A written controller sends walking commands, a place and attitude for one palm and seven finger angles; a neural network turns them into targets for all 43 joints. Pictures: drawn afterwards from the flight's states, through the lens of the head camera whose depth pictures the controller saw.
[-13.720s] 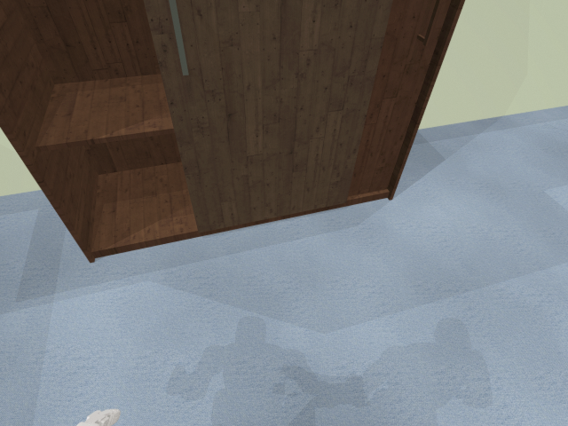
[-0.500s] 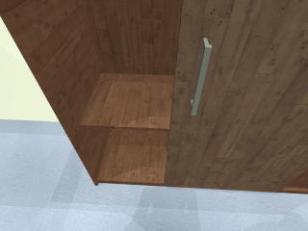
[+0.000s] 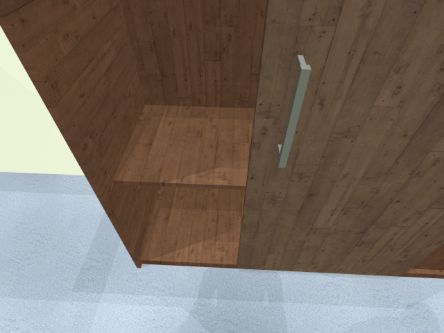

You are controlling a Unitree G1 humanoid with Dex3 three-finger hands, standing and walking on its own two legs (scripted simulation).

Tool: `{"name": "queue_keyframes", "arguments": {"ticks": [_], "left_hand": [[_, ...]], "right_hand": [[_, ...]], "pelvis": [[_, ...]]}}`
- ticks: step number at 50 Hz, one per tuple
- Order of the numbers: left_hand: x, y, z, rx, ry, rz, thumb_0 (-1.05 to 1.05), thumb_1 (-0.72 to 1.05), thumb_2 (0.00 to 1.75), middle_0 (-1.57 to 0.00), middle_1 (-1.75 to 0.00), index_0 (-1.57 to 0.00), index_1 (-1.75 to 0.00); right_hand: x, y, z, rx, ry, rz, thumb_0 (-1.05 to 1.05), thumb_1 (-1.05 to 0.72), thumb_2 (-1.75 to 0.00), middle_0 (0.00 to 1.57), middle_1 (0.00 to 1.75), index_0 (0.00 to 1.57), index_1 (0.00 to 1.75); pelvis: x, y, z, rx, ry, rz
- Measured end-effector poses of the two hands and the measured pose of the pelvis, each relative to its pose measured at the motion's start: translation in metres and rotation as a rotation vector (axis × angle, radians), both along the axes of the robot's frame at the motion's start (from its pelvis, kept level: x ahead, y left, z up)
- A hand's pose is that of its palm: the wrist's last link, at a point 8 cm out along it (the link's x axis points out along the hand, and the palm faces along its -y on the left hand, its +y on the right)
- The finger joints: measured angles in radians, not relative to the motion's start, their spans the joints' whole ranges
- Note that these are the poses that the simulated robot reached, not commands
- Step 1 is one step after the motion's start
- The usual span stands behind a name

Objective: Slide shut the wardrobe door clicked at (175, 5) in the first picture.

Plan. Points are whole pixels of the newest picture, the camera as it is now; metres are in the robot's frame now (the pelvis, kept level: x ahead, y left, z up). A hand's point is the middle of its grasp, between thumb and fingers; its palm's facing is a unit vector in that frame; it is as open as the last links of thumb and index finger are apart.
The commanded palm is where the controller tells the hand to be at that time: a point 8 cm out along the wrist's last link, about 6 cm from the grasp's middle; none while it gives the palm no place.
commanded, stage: look again from close up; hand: right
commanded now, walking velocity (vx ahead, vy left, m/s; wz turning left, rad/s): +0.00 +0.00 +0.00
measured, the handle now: (290, 117) +0.50 -0.11 +0.14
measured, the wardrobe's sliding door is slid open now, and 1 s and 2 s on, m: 0.45 0.45 0.45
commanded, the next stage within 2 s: none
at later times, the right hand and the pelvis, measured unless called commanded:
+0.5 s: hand out of the picture -0.04 -0.13 -0.18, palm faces +0.07 +0.99 -0.15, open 7.4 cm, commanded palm none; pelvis +0.01 +0.01 +0.00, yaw +0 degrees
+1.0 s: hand out of the picture -0.04 -0.12 -0.18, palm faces +0.08 +0.99 -0.15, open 7.4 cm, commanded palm none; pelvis +0.01 +0.02 +0.00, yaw -1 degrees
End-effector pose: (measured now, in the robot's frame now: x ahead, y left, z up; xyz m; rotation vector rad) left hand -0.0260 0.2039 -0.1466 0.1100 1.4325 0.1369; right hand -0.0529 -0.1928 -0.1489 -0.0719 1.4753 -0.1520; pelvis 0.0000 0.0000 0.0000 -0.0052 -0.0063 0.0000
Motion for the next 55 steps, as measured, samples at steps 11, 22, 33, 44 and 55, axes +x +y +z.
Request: {"name": "queue_keyframes", "arguments": {"ticks": [11, 22, 33, 44, 55], "left_hand": [[0.003, 0.004, -0.001, -0.002, 0.003, -0.003, 0.0, 0.91, 0.9, -0.2, -0.3, -0.2, -0.3], [0.006, 0.008, -0.002, -0.005, 0.004, -0.008, 0.0, 0.91, 0.9, -0.2, -0.3, -0.2, -0.3], [0.01, 0.013, -0.002, -0.008, 0.012, -0.012, 0.0, 0.91, 0.9, -0.2, -0.3, -0.2, -0.3], [0.015, 0.02, -0.003, -0.004, 0.008, -0.016, 0.01, 0.92, 0.9, -0.2, -0.3, -0.2, -0.3], [0.019, 0.025, -0.004, -0.004, 0.014, -0.024, 0.01, 0.92, 0.9, -0.2, -0.3, -0.2, -0.3]], "right_hand": [[0.002, 0.004, 0.001, -0.004, 0.0, -0.004, 0.0, -0.91, -0.9, 0.2, 0.3, 0.2, 0.3], [0.005, 0.009, 0.001, -0.007, -0.001, -0.007, 0.0, -0.91, -0.9, 0.2, 0.3, 0.2, 0.3], [0.006, 0.014, 0.002, -0.01, 0.003, -0.015, 0.0, -0.91, -0.9, 0.2, 0.3, 0.2, 0.3], [0.006, 0.021, 0.001, -0.009, 0.008, -0.02, 0.0, -0.91, -0.9, 0.2, 0.3, 0.2, 0.3], [0.007, 0.027, 0.001, -0.01, 0.011, -0.029, 0.0, -0.91, -0.9, 0.2, 0.3, 0.2, 0.3]], "pelvis": [[0.003, 0.005, 0.0, -0.001, 0.0, -0.002], [0.006, 0.009, 0.0, -0.004, 0.0, -0.004], [0.009, 0.015, 0.0, -0.005, 0.001, -0.008], [0.013, 0.021, -0.001, -0.006, 0.0, -0.009], [0.016, 0.026, -0.001, -0.007, 0.001, -0.015]]}}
